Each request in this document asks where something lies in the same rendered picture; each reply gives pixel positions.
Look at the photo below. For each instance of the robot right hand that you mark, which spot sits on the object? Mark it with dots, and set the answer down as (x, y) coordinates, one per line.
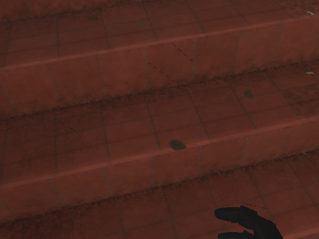
(249, 219)

